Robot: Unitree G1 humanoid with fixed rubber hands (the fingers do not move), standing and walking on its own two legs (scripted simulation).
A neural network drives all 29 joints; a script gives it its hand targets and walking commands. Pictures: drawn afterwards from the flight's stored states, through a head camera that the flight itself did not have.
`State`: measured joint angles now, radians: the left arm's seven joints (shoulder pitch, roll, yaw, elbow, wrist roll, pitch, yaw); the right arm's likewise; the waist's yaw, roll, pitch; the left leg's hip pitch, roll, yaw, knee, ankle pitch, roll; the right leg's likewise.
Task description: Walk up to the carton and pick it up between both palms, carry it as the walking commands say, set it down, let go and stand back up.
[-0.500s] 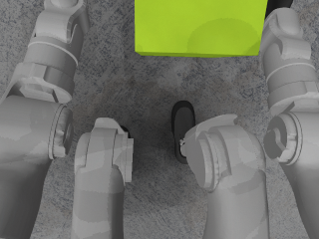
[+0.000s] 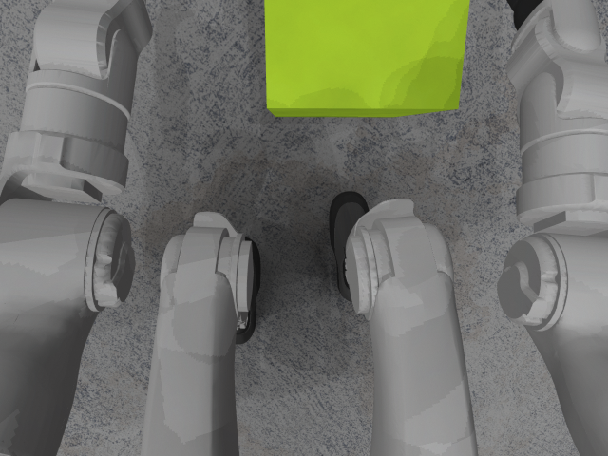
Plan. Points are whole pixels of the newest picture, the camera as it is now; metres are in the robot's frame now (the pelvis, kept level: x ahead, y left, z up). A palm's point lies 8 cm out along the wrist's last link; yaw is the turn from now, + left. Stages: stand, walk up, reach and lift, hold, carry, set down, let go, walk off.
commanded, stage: set down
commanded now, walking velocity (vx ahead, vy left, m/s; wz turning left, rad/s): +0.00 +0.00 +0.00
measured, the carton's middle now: (348, 29) +0.54 -0.10 -0.31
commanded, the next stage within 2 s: let go in 0.98 s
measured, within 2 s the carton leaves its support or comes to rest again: neither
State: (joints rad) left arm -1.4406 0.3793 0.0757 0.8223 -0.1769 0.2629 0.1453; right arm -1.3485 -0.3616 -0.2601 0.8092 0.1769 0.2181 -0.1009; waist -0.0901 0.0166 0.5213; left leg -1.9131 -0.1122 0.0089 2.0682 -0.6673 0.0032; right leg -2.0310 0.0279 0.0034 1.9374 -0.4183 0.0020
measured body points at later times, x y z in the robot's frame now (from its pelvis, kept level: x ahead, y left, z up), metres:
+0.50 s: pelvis +0.01 +0.00 +0.11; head +0.37 -0.03 +0.37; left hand +0.59 +0.13 -0.01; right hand +0.53 -0.27 -0.02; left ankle +0.10 +0.10 -0.40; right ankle +0.16 -0.11 -0.40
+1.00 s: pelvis +0.02 -0.01 +0.22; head +0.34 -0.04 +0.53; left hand +0.58 +0.13 +0.11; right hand +0.52 -0.26 +0.11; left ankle +0.09 +0.10 -0.40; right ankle +0.16 -0.11 -0.40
